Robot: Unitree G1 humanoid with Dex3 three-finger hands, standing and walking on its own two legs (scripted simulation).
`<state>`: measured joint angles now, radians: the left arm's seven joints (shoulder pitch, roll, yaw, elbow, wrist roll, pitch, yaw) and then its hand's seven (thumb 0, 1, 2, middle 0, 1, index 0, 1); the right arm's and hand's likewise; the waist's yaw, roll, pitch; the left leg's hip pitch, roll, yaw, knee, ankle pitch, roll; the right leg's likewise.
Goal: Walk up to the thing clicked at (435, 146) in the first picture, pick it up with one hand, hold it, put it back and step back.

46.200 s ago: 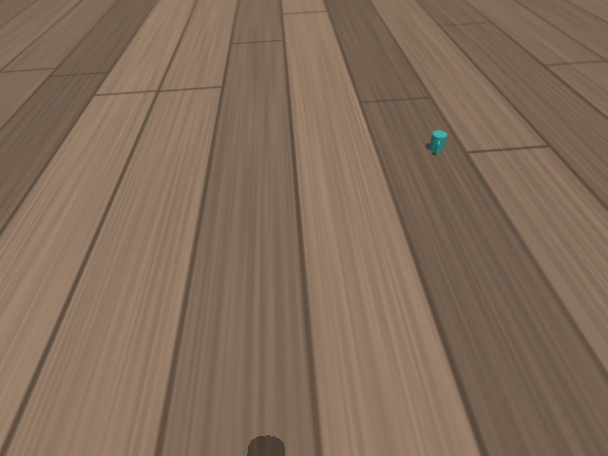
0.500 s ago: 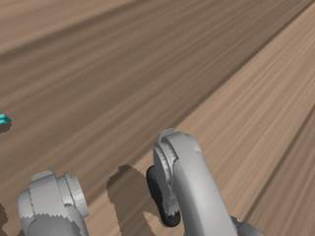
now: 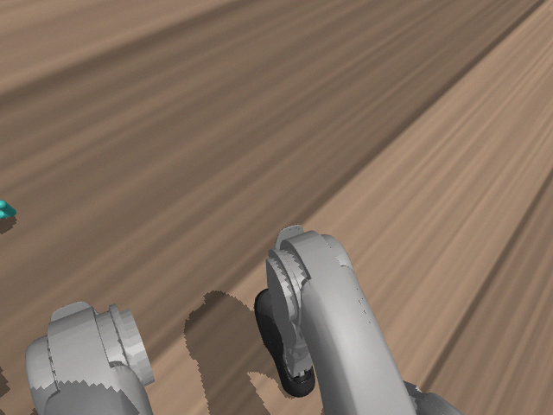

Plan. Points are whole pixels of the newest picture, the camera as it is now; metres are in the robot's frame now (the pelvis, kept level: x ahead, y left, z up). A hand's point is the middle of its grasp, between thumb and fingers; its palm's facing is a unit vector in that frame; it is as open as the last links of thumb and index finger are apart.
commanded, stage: close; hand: left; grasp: from above
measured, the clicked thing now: out of the picture +0.46 +0.30 -0.25
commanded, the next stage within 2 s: settle in 1.52 s
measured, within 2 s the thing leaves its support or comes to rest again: neither
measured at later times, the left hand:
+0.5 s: hand out of the picture +0.44 +0.33 -0.22, palm faces -0.45 -0.12 -0.88, open 10.7 cm
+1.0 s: hand out of the picture +0.44 +0.33 -0.22, palm faces -0.46 -0.12 -0.88, open 11.1 cm
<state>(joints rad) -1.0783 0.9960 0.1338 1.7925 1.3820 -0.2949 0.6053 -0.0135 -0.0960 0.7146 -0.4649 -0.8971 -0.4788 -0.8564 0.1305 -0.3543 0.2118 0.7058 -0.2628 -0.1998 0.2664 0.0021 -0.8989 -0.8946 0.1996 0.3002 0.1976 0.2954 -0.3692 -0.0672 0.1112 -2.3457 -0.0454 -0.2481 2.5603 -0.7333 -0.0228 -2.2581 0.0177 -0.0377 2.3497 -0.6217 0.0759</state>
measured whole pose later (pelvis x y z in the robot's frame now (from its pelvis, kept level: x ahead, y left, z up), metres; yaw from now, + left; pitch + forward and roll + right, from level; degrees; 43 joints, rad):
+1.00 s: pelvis +0.00 +0.00 +0.00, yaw +0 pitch +30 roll -14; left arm -1.09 1.00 0.12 1.79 1.36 -0.28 0.59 -0.02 -0.12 0.63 -0.50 -0.82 -0.51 -0.78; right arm 0.14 -0.37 0.21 0.69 -0.27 -0.21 0.25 0.00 -0.90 -0.90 0.20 0.30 0.20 0.30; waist -0.37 -0.06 0.12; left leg -2.34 -0.05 -0.24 2.55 -0.74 -0.02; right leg -2.25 0.01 -0.04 2.34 -0.63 0.08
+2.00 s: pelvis +0.00 +0.00 +0.01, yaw +0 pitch +31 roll -15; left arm -1.03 0.97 0.18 1.60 1.34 -0.24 0.56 -0.02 -0.07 0.72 -0.74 -0.84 -0.51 -0.81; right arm 0.17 -0.37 0.18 0.67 -0.25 -0.20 0.25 0.00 -0.92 -0.90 0.20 0.30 0.20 0.30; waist -0.35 -0.05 0.11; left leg -2.36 -0.05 -0.25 2.53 -0.73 -0.02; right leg -2.26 0.00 -0.05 2.33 -0.63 0.07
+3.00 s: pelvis -0.01 +0.00 +0.09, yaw +6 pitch +36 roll -10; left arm -0.85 0.72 0.05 1.15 1.16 -0.16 0.14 0.02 0.11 0.41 -0.90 -0.71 -0.61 -0.54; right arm 0.24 -0.30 0.02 0.66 -0.06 0.03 0.13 0.00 -0.93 -0.91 0.20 0.30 0.20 0.30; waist -0.20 0.08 -0.13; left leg -2.17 -0.03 -0.13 2.22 -0.68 0.01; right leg -2.11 -0.05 0.02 2.08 -0.61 0.06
